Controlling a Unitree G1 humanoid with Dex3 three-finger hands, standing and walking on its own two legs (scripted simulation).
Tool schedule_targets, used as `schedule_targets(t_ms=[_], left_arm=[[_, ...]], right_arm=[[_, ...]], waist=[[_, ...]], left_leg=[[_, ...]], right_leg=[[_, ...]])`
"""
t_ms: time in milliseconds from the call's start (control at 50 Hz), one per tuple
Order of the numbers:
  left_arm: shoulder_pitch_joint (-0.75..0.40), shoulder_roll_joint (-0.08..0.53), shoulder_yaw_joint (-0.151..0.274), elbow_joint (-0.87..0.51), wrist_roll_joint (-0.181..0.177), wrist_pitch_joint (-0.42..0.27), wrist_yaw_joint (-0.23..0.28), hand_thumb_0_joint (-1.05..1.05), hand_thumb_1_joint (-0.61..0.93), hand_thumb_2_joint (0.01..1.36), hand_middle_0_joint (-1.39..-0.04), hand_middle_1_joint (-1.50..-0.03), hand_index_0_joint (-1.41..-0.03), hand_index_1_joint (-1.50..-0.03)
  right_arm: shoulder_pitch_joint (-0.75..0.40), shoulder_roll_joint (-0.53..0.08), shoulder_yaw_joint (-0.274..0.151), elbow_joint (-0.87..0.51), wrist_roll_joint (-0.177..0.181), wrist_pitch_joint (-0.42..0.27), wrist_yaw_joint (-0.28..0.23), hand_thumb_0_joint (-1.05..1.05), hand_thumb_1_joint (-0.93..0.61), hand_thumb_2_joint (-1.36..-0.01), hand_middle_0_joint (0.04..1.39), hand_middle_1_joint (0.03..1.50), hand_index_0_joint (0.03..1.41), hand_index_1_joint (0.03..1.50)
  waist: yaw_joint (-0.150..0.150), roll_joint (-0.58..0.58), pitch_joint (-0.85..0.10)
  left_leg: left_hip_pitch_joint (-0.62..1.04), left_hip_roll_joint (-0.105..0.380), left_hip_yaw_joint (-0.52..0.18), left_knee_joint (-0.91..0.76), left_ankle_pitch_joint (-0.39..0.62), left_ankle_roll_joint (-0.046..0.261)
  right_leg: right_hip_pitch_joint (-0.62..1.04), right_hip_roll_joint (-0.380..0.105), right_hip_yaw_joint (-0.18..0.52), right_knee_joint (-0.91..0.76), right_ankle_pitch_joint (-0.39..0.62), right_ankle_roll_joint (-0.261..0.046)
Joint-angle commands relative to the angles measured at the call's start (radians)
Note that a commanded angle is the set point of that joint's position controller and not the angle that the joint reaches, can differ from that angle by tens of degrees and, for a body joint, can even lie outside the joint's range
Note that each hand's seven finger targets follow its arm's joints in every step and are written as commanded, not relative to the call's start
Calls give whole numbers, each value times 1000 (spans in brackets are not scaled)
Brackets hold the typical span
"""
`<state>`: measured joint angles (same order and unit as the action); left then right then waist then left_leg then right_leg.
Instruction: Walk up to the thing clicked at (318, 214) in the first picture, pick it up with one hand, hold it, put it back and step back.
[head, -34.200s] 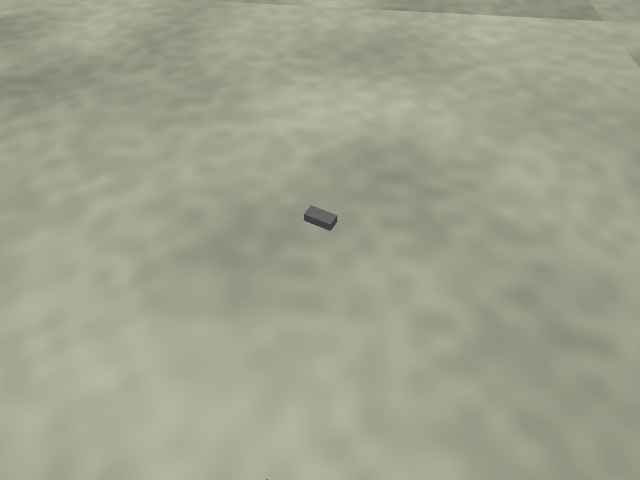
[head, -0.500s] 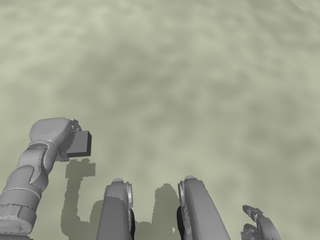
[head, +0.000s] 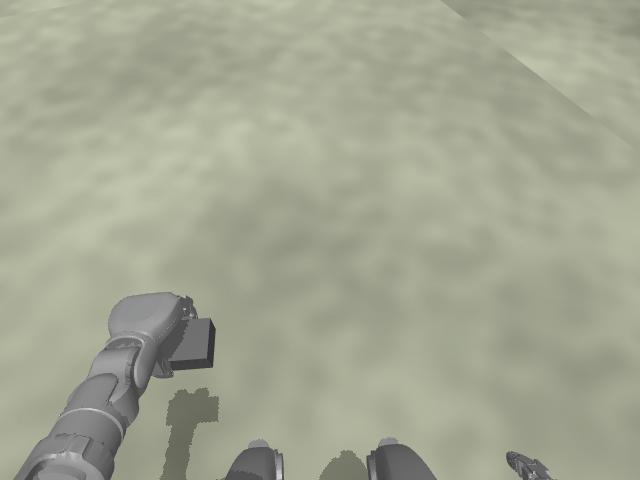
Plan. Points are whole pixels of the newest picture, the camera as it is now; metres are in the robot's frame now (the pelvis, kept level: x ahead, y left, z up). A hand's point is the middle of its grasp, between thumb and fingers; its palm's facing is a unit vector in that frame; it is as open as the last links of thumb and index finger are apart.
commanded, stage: lift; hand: left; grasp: from above
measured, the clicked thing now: (167, 346) +0.34 +0.23 -0.11
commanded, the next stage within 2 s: hold in 0.22 s
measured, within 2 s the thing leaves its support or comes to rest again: neither
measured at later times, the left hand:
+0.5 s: hand (148, 317) +0.34 +0.22 -0.02, palm faces -0.46 -0.05 -0.89, open 8.9 cm
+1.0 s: hand (145, 309) +0.34 +0.22 +0.02, palm faces -0.46 -0.04 -0.89, open 8.9 cm
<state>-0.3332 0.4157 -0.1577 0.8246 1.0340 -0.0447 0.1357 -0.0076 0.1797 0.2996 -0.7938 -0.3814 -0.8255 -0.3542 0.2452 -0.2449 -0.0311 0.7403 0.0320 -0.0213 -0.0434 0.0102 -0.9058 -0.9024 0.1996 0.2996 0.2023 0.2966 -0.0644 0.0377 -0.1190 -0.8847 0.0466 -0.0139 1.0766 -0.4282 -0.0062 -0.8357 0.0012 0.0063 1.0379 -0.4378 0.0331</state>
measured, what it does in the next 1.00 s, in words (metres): rises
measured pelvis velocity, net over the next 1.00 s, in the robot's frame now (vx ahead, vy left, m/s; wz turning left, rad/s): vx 0.04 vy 0.00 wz -0.01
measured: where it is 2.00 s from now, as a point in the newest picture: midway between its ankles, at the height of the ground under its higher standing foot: outside the picture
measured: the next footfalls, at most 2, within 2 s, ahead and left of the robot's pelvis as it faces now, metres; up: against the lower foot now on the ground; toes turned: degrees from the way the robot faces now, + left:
none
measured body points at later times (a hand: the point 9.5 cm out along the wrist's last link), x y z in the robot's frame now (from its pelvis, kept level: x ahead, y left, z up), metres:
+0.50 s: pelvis +0.03 +0.00 +0.05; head +0.06 +0.00 +0.50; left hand +0.36 +0.22 +0.04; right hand +0.13 -0.26 -0.07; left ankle +0.05 +0.12 -0.66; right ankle +0.04 -0.14 -0.66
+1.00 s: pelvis +0.04 +0.00 +0.06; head +0.06 -0.02 +0.51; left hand +0.36 +0.22 +0.07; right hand +0.16 -0.26 -0.05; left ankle +0.05 +0.12 -0.66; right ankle +0.04 -0.14 -0.66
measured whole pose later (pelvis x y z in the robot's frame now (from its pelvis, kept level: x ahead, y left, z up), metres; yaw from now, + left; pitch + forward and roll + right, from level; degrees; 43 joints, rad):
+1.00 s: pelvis +0.04 +0.00 +0.06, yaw -1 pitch +4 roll +0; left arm -0.25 0.40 -0.20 0.68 1.01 -0.03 0.00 -0.01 0.18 0.31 -0.81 -0.36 -0.84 -0.33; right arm 0.22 -0.25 -0.04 0.69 0.05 0.05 -0.05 0.01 -0.90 -0.90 0.20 0.30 0.20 0.30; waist -0.02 0.04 -0.05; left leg -0.40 0.03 0.03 0.62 -0.29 -0.01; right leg -0.38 -0.02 0.04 0.62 -0.31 0.03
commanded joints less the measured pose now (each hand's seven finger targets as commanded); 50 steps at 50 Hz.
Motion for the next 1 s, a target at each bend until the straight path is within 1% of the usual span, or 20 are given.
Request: schedule_targets(t_ms=[0,40,80,200,260,280,320,340,380,420,460,480,520,540,580,720,780,880,960,980], left_arm=[[-303,206,79,-165,-8,25,46,0,741,592,-1092,-498,-1101,-490],[-294,222,87,-163,-9,35,47,0,741,583,-1089,-489,-1099,-480],[-308,191,62,-172,-19,35,39,0,727,585,-1082,-483,-1090,-475],[-293,192,61,-207,-25,27,25,0,721,567,-1079,-462,-1088,-453],[-300,184,50,-209,-23,24,18,0,704,564,-1055,-482,-1070,-466],[-280,203,68,-198,-22,25,18,0,708,582,-1067,-470,-1077,-460],[-313,177,44,-220,-22,21,10,0,694,540,-1029,-499,-1055,-473],[-308,192,56,-219,-21,21,7,0,693,540,-1032,-494,-1057,-469],[-308,181,38,-218,-13,19,-7,0,694,527,-1041,-460,-1062,-439],[-298,205,58,-221,-15,18,-18,0,714,540,-1047,-488,-1072,-463],[-299,178,38,-239,-19,17,-32,0,716,566,-1056,-488,-1077,-467],[-286,197,53,-229,-19,16,-36,0,733,559,-1061,-491,-1085,-467],[-278,193,53,-236,-23,11,-48,0,727,550,-1056,-479,-1080,-455],[-288,183,42,-255,-20,13,-54,0,728,562,-1063,-473,-1083,-453],[-274,202,54,-268,-20,11,-60,0,722,570,-1064,-465,-1081,-448],[-266,197,53,-289,-18,11,-74,0,719,562,-1064,-456,-1080,-440],[-261,205,62,-314,-24,9,-81,0,742,566,-1068,-472,-1089,-451],[-252,202,61,-332,-28,10,-93,0,733,588,-1068,-471,-1084,-455],[-264,187,44,-344,-28,13,-95,0,743,580,-1070,-484,-1090,-464],[-253,200,59,-345,-33,12,-94,0,757,583,-1076,-488,-1098,-465]], right_arm=[[25,-147,-56,-101,0,-26,-10,0,-899,-900,200,300,200,300],[17,-150,-58,-109,2,-20,-9,0,-897,-898,200,300,200,300],[12,-143,-56,-110,0,-20,-9,0,-897,-899,200,300,200,300],[2,-143,-58,-120,3,-15,-12,0,-896,-897,200,300,200,300],[3,-144,-60,-117,4,-13,-13,0,-896,-897,200,300,200,300],[4,-148,-62,-116,5,-11,-14,0,-894,-896,200,300,200,300],[4,-146,-62,-115,6,-9,-12,0,-896,-895,200,300,200,300],[5,-146,-64,-111,5,-7,-14,0,-897,-895,200,300,200,300],[1,-150,-64,-116,7,-3,-14,0,-895,-895,200,300,200,300],[-4,-150,-66,-117,9,1,-14,0,-894,-895,200,300,200,300],[-13,-143,-62,-124,9,4,-11,0,-892,-895,200,300,200,300],[-16,-152,-65,-128,10,5,-11,0,-892,-894,200,300,200,300],[-19,-152,-66,-133,11,9,-12,0,-891,-894,200,300,200,300],[-23,-144,-63,-135,12,10,-11,0,-890,-894,200,300,200,300],[-35,-150,-64,-146,15,14,-12,0,-891,-894,200,300,200,300],[-38,-150,-62,-159,16,25,-13,0,-891,-895,200,300,200,300],[-53,-148,-61,-167,19,29,-14,0,-888,-894,200,300,200,300],[-56,-148,-59,-174,21,34,-17,0,-888,-894,200,300,200,300],[-72,-145,-55,-183,23,37,-19,0,-890,-895,200,300,200,300],[-81,-148,-57,-184,24,37,-19,0,-890,-894,200,300,200,300]], waist=[[13,27,-299],[19,16,-277],[8,19,-265],[16,20,-245],[16,15,-255],[22,1,-249],[12,22,-254],[20,25,-247],[11,3,-238],[26,2,-237],[26,8,-225],[30,5,-221],[27,6,-217],[31,8,-218],[44,12,-212],[42,-7,-209],[47,-1,-199],[48,-7,-194],[47,-11,-173],[56,-8,-169]], left_leg=[[330,-47,2,-234,181,8],[347,-50,10,-265,165,11],[373,-51,11,-292,158,9],[456,-50,12,-365,184,5],[495,-47,9,-382,246,3],[503,-46,10,-388,263,3],[524,-49,16,-397,293,1],[535,-47,18,-406,305,0],[549,-48,19,-414,322,3],[551,-56,26,-422,337,6],[566,-54,26,-440,339,4],[574,-53,26,-447,336,3],[586,-52,28,-455,348,3],[588,-53,28,-458,368,4],[599,-53,33,-469,362,4],[621,-54,35,-485,405,10],[627,-59,45,-501,367,12],[647,-55,43,-521,379,13],[655,-54,44,-541,358,14],[657,-54,46,-546,346,13]], right_leg=[[187,36,-7,-231,185,-39],[215,34,-1,-273,173,-38],[234,33,0,-297,169,-36],[289,34,-2,-356,187,-38],[317,36,-4,-368,236,-40],[332,37,-6,-372,247,-39],[344,35,-3,-379,277,-40],[346,37,-5,-386,284,-41],[362,37,-4,-400,301,-40],[395,34,4,-418,322,-37],[400,35,3,-424,319,-39],[404,36,-2,-430,309,-40],[413,38,-1,-438,320,-40],[428,39,0,-437,338,-40],[435,37,-2,-449,329,-41],[468,35,4,-465,375,-38],[486,33,7,-485,346,-36],[502,35,5,-498,351,-37],[498,35,6,-516,335,-37],[506,35,5,-523,319,-36]])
